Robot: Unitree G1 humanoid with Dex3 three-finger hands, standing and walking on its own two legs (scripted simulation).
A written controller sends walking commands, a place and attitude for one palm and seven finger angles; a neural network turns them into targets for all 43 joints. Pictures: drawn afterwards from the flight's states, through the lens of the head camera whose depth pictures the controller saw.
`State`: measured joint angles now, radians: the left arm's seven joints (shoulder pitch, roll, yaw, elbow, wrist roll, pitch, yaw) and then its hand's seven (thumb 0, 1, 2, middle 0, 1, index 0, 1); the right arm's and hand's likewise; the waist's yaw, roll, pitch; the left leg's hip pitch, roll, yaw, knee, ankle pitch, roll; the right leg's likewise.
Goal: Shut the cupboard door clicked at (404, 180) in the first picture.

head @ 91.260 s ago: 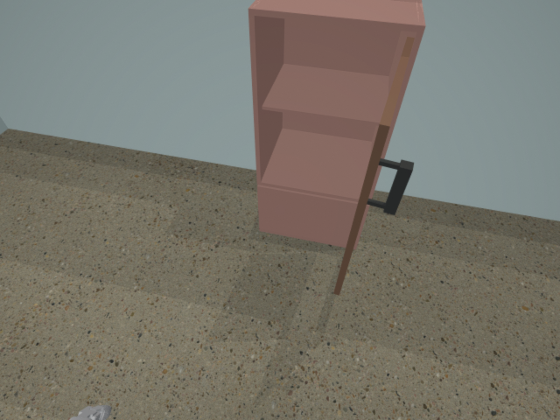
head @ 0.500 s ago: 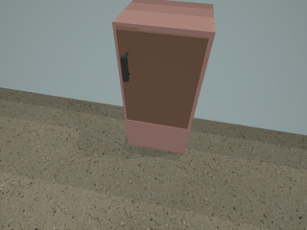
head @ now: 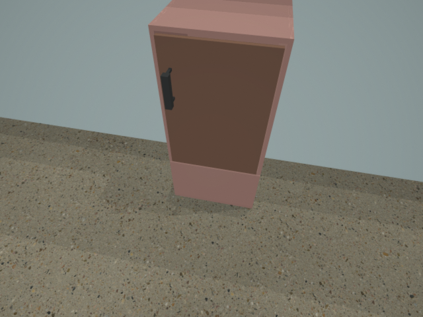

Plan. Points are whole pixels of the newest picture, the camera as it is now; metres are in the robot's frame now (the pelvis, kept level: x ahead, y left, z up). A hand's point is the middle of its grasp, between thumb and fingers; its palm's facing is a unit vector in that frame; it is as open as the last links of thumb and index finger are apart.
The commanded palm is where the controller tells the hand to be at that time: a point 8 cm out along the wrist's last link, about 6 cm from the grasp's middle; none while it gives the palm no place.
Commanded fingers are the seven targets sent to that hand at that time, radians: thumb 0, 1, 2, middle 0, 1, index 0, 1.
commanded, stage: look to check the result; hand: left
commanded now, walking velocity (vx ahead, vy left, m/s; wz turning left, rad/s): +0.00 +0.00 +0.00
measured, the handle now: (169, 88) +0.83 +0.19 -0.02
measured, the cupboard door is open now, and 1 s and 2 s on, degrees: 0 0 0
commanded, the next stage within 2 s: stand and wait in 0.06 s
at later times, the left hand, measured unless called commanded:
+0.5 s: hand out of the picture +0.01 +0.17 -0.17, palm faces +0.03 -0.98 -0.21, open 7.4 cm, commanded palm none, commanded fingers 0.00 0.90 0.90 -0.20 -0.30 -0.20 -0.30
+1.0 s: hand out of the picture +0.01 +0.17 -0.17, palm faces +0.03 -0.98 -0.21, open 7.4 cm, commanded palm none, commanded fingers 0.00 0.90 0.90 -0.20 -0.30 -0.20 -0.30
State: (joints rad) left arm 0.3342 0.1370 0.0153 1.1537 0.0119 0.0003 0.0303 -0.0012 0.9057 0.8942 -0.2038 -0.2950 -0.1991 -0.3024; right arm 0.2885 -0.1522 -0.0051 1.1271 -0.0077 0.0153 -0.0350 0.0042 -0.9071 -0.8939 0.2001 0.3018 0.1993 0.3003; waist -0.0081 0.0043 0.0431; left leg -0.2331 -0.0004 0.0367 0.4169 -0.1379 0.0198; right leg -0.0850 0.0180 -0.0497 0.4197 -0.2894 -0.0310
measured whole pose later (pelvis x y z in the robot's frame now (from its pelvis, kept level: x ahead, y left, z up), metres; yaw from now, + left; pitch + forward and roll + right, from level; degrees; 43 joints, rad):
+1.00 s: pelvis +0.03 -0.01 +0.00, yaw +0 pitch -3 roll +0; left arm 0.29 0.17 0.01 1.15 0.01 -0.01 0.03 0.00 0.90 0.89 -0.20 -0.30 -0.20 -0.30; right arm 0.23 -0.18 0.01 1.14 -0.01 0.01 -0.04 0.00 -0.91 -0.89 0.20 0.30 0.20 0.30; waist 0.00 0.00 0.06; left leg -0.18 0.01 0.03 0.40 -0.17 0.00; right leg -0.01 0.04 -0.05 0.35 -0.29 -0.05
